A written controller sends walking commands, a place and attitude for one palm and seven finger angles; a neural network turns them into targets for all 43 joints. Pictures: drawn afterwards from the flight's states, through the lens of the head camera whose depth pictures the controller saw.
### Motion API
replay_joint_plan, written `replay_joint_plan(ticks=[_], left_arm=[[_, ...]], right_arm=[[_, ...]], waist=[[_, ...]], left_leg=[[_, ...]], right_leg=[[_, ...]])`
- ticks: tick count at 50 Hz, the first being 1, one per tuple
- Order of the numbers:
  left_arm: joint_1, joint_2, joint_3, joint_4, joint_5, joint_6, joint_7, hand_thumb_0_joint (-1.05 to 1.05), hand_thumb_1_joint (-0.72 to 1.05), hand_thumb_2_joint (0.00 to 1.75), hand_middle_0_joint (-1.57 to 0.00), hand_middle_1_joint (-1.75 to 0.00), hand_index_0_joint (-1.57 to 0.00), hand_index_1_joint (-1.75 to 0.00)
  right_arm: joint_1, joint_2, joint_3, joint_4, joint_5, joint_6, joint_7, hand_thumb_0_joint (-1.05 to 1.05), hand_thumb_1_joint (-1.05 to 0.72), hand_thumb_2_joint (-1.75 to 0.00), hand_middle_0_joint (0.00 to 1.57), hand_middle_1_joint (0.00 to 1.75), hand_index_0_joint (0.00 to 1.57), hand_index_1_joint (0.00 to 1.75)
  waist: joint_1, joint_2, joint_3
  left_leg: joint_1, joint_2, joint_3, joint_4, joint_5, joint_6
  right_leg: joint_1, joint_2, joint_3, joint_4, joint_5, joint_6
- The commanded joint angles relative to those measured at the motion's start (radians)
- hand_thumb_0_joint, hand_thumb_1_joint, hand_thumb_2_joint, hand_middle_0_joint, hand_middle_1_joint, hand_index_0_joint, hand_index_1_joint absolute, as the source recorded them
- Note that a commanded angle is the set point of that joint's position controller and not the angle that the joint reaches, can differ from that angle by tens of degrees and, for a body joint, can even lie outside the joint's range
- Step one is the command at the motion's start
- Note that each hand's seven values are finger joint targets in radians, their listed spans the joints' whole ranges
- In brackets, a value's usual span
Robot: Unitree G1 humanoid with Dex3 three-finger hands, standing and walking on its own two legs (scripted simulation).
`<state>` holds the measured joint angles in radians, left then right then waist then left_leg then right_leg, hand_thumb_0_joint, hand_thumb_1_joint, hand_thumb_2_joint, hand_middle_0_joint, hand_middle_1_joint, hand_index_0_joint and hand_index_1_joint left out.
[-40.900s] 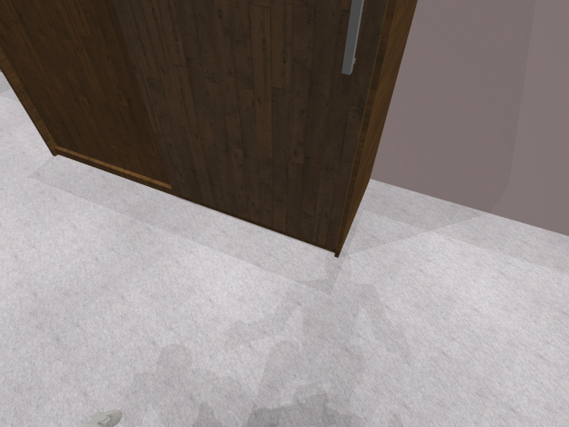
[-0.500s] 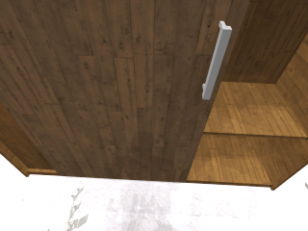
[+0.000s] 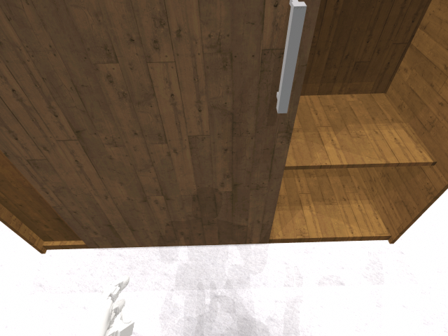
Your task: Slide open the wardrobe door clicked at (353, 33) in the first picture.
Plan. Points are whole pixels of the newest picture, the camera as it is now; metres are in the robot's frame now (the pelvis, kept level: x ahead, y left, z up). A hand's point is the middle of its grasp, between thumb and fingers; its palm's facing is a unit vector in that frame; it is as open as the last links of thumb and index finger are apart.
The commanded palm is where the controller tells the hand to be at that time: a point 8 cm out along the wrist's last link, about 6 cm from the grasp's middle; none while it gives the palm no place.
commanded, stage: step back with the hand held close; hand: right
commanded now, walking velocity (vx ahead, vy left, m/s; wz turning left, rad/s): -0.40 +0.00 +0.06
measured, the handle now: (287, 60) +0.60 -0.11 +0.20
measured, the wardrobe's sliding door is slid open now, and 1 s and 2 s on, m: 0.58 0.58 0.58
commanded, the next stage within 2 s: stop stepping back and stand still in 0.42 s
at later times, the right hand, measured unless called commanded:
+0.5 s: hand out of the picture +0.13 -0.30 +0.20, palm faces +0.44 +0.83 -0.34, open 7.4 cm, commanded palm +0.08 -0.33 +0.19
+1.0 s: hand out of the picture +0.06 -0.31 +0.20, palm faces +0.19 +0.84 -0.51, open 7.4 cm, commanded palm +0.02 -0.36 +0.19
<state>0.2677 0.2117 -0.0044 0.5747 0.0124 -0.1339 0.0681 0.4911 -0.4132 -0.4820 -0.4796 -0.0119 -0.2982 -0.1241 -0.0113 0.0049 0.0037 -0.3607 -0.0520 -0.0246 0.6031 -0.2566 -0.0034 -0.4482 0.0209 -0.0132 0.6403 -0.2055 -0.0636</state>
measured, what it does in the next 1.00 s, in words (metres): walks backwards: left foot, then right foot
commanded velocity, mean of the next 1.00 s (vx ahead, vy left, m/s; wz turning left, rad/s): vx -0.08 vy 0.02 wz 0.03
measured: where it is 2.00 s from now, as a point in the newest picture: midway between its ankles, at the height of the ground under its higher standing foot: outside the picture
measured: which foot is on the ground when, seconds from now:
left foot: down 0.00-0.22, up 0.24-0.56, down 0.58-0.74, up 0.76-1.00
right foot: down 0.00-0.58, up 0.60-0.70, down 0.72-1.00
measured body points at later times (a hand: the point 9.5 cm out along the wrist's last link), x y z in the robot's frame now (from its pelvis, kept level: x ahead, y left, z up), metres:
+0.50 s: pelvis -0.08 -0.04 +0.02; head -0.05 -0.09 +0.47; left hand +0.11 +0.18 -0.04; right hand +0.11 -0.35 +0.21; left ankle -0.26 +0.10 -0.66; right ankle +0.08 -0.08 -0.72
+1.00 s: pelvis -0.16 -0.09 +0.03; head -0.16 -0.13 +0.47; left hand -0.09 +0.17 -0.05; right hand +0.05 -0.35 +0.22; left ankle -0.20 -0.02 -0.70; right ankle -0.05 -0.10 -0.71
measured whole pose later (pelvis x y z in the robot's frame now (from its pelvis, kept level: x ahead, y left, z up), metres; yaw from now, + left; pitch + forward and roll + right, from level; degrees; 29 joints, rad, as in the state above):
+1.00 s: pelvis -0.16 -0.09 +0.03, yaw +8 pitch +1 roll +3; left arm 0.37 0.20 0.00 0.63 0.03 -0.16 0.05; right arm 0.67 -0.49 -0.43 -0.62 0.02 -0.19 -0.12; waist 0.05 0.03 -0.06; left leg -0.20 -0.10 0.14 0.53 -0.50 0.07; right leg -0.37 0.06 -0.07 0.40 -0.29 0.01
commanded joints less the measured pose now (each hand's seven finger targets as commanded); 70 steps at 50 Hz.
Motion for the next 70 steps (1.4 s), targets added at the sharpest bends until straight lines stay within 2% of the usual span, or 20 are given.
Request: replay_joint_plan(ticks=[1, 8, 12, 16, 24, 31, 33, 35, 37, 39, 42, 46, 49, 50, 52, 54, 59, 62, 63, 70], left_arm=[[-0.093, 0.138, 0.076, -0.132, -0.004, -0.057, 0.002, 0.00, 0.90, 0.90, -0.20, -0.30, -0.20, -0.30], [-0.114, 0.114, 0.063, -0.135, -0.010, -0.022, 0.001, 0.00, 0.90, 0.90, -0.20, -0.30, -0.20, -0.30], [-0.149, 0.147, 0.079, -0.161, 0.011, -0.061, 0.016, 0.00, 0.90, 0.90, -0.20, -0.30, -0.20, -0.30], [-0.136, 0.129, 0.096, -0.117, 0.008, -0.099, -0.004, 0.00, 0.90, 0.90, -0.20, -0.30, -0.20, -0.30], [-0.079, 0.107, 0.071, -0.035, 0.018, -0.117, -0.013, 0.00, 0.90, 0.90, -0.20, -0.30, -0.20, -0.30], [-0.161, 0.072, 0.026, -0.083, 0.033, -0.071, -0.016, 0.00, 0.90, 0.90, -0.20, -0.30, -0.20, -0.30], [-0.146, 0.091, 0.043, -0.079, -0.020, -0.065, 0.004, 0.00, 0.90, 0.90, -0.20, -0.30, -0.20, -0.30], [-0.129, 0.113, 0.035, -0.054, -0.024, -0.052, 0.021, 0.00, 0.90, 0.90, -0.20, -0.30, -0.20, -0.30], [-0.123, 0.149, 0.036, -0.079, -0.013, -0.070, 0.022, 0.00, 0.90, 0.90, -0.20, -0.30, -0.20, -0.30], [-0.111, 0.121, 0.028, -0.076, 0.007, -0.092, 0.010, 0.00, 0.90, 0.90, -0.20, -0.30, -0.20, -0.30], [-0.122, 0.119, 0.046, -0.091, 0.020, -0.105, -0.014, 0.00, 0.90, 0.90, -0.20, -0.30, -0.20, -0.30], [-0.098, 0.118, 0.048, -0.102, 0.014, -0.091, -0.019, 0.00, 0.90, 0.90, -0.20, -0.30, -0.20, -0.30], [-0.087, 0.115, 0.067, -0.084, 0.017, -0.037, 0.002, 0.00, 0.90, 0.90, -0.20, -0.30, -0.20, -0.30], [-0.077, 0.123, 0.081, -0.074, 0.008, -0.018, 0.004, 0.00, 0.90, 0.90, -0.20, -0.30, -0.20, -0.30], [-0.087, 0.144, 0.071, -0.025, 0.021, 0.002, 0.005, 0.00, 0.90, 0.90, -0.20, -0.30, -0.20, -0.30], [-0.089, 0.091, 0.050, -0.037, 0.020, 0.016, 0.003, 0.00, 0.90, 0.90, -0.20, -0.30, -0.20, -0.30], [-0.135, 0.114, 0.032, -0.035, 0.012, -0.038, 0.038, 0.00, 0.90, 0.90, -0.20, -0.30, -0.20, -0.30], [-0.139, 0.147, 0.033, -0.084, 0.008, -0.060, 0.031, 0.00, 0.90, 0.90, -0.20, -0.30, -0.20, -0.30], [-0.141, 0.127, 0.035, -0.089, 0.012, -0.065, 0.025, 0.00, 0.90, 0.90, -0.20, -0.30, -0.20, -0.30], [-0.075, 0.110, 0.053, -0.107, 0.006, -0.062, -0.013, 0.00, 0.90, 0.90, -0.20, -0.30, -0.20, -0.30]], right_arm=[[-0.071, -0.161, -0.049, -0.167, 0.032, -0.054, -0.013, 0.00, -0.90, -0.90, 0.20, 0.30, 0.20, 0.30], [-0.053, -0.227, -0.083, -0.244, 0.038, -0.052, -0.033, 0.00, -0.90, -0.90, 0.20, 0.30, 0.20, 0.30], [-0.079, -0.229, -0.134, -0.308, 0.015, -0.070, -0.021, 0.00, -0.90, -0.90, 0.20, 0.30, 0.20, 0.30], [-0.085, -0.185, -0.106, -0.254, 0.037, -0.060, -0.018, 0.00, -0.90, -0.90, 0.20, 0.30, 0.20, 0.30], [-0.152, -0.157, -0.004, -0.272, 0.067, -0.033, -0.019, 0.00, -0.90, -0.90, 0.20, 0.30, 0.20, 0.30], [-0.110, -0.320, -0.152, -0.259, 0.074, -0.019, -0.022, 0.00, -0.90, -0.90, 0.20, 0.30, 0.20, 0.30], [-0.085, -0.204, -0.074, -0.191, 0.072, 0.033, -0.003, 0.00, -0.90, -0.90, 0.20, 0.30, 0.20, 0.30], [-0.115, -0.196, -0.058, -0.129, 0.077, 0.072, -0.003, 0.00, -0.90, -0.90, 0.20, 0.30, 0.20, 0.30], [-0.180, -0.193, -0.043, -0.146, 0.068, 0.062, -0.010, 0.00, -0.90, -0.90, 0.20, 0.30, 0.20, 0.30], [-0.217, -0.267, -0.087, -0.253, 0.063, 0.033, -0.017, 0.00, -0.90, -0.90, 0.20, 0.30, 0.20, 0.30], [-0.020, -0.221, -0.080, -0.365, 0.070, 0.023, -0.017, 0.00, -0.90, -0.90, 0.20, 0.30, 0.20, 0.30], [0.192, -0.195, -0.077, -0.326, 0.049, 0.050, -0.023, 0.00, -0.90, -0.90, 0.20, 0.30, 0.20, 0.30], [0.155, -0.229, -0.115, -0.198, 0.038, 0.093, -0.032, 0.00, -0.90, -0.90, 0.20, 0.30, 0.20, 0.30], [0.116, -0.220, -0.121, -0.168, 0.040, 0.098, -0.033, 0.00, -0.90, -0.90, 0.20, 0.30, 0.20, 0.30], [-0.145, -0.271, -0.153, -0.185, 0.056, 0.078, -0.028, 0.00, -0.90, -0.90, 0.20, 0.30, 0.20, 0.30], [-0.164, -0.193, -0.066, -0.002, 0.029, 0.076, -0.025, 0.00, -0.90, -0.90, 0.20, 0.30, 0.20, 0.30], [-0.277, -0.114, 0.108, -0.157, 0.011, 0.084, -0.044, 0.00, -0.90, -0.90, 0.20, 0.30, 0.20, 0.30], [-0.316, -0.168, 0.050, -0.319, 0.019, 0.053, -0.045, 0.00, -0.90, -0.90, 0.20, 0.30, 0.20, 0.30], [-0.304, -0.229, -0.010, -0.358, 0.017, 0.031, -0.045, 0.00, -0.90, -0.90, 0.20, 0.30, 0.20, 0.30], [0.081, -0.188, -0.110, -0.260, 0.060, 0.061, -0.031, 0.00, -0.90, -0.90, 0.20, 0.30, 0.20, 0.30]], waist=[[0.018, 0.063, -0.148], [0.024, 0.062, -0.089], [0.004, -0.397, -0.145], [-0.023, -0.143, -0.155], [-0.004, -0.236, -0.289], [-0.030, 0.129, -0.163], [0.021, 0.220, -0.075], [0.053, -0.064, -0.021], [0.043, -0.433, -0.005], [0.020, -0.252, -0.075], [-0.020, -0.240, -0.134], [-0.011, -0.293, -0.152], [-0.018, 0.092, -0.151], [-0.005, 0.260, -0.123], [0.062, 0.168, 0.040], [0.066, 0.164, -0.036], [0.040, -0.066, 0.065], [0.036, -0.432, 0.102], [0.028, -0.342, 0.096], [0.008, -0.269, -0.121]], left_leg=[[0.041, 0.180, -0.227, -0.171, 0.261, 0.061], [-0.184, 0.201, -0.148, -0.278, -0.077, 0.069], [0.248, -0.077, -0.012, 0.517, -0.164, -0.019], [0.069, -0.049, 0.001, 0.527, -0.218, -0.012], [0.109, -0.045, 0.102, -0.137, -0.327, 0.052], [-0.054, 0.437, -0.203, -0.367, -0.003, 0.253], [0.051, 0.284, -0.036, -0.238, 0.153, 0.177], [-0.058, 0.160, 0.097, -0.029, -0.050, 0.058], [-0.078, -0.005, 0.039, 0.276, -0.344, 0.000], [-0.084, 0.003, -0.011, 0.388, -0.318, 0.027], [0.134, -0.043, 0.071, 0.288, -0.211, 0.040], [0.376, -0.068, 0.180, 0.025, -0.211, 0.047], [0.433, 0.102, 0.029, -0.246, -0.279, 0.140], [0.196, 0.362, -0.308, -0.396, -0.429, 0.249], [-0.151, 0.470, -0.335, -0.454, -0.443, 0.277], [-0.146, 0.303, -0.098, -0.395, -0.572, 0.158], [-0.116, 0.273, -0.071, -0.262, -0.452, 0.160], [-0.237, 0.021, 0.127, 0.268, -0.321, 0.008], [-0.216, 0.034, 0.080, 0.379, -0.275, 0.005], [0.116, 0.017, 0.131, -0.004, -0.066, -0.006]], right_leg=[[0.082, -0.062, 0.074, -0.052, -0.047, 0.032], [0.198, -0.025, 0.066, -0.032, -0.130, 0.044], [-0.281, -0.381, 0.472, -0.609, -0.550, -0.105], [-0.014, -0.307, 0.276, -0.493, -0.336, -0.071], [0.410, -0.256, 0.147, -0.551, -0.088, 0.141], [0.102, -0.066, 0.035, 0.389, -0.168, 0.124], [0.053, -0.052, 0.047, 0.232, -0.083, 0.080], [0.230, -0.052, 0.042, -0.092, 0.027, 0.066], [0.174, -0.252, 0.479, -0.429, -0.072, -0.008], [0.200, -0.289, 0.568, -0.537, -0.267, 0.113], [0.078, -0.196, 0.305, -0.639, -0.430, 0.274], [-0.065, -0.135, 0.114, -0.549, -0.423, 0.118], [-0.168, -0.034, -0.015, -0.074, -0.376, 0.109], [-0.148, 0.015, -0.012, 0.340, -0.278, 0.091], [-0.172, -0.077, 0.094, 0.673, -0.163, 0.094], [-0.013, -0.095, -0.018, 0.451, -0.139, 0.078], [0.181, -0.055, -0.113, -0.024, -0.212, 0.049], [0.196, -0.352, 0.437, -0.429, -0.350, -0.069], [0.163, -0.398, 0.488, -0.483, -0.286, -0.101], [0.190, -0.270, 0.075, -0.243, 0.196, -0.003]])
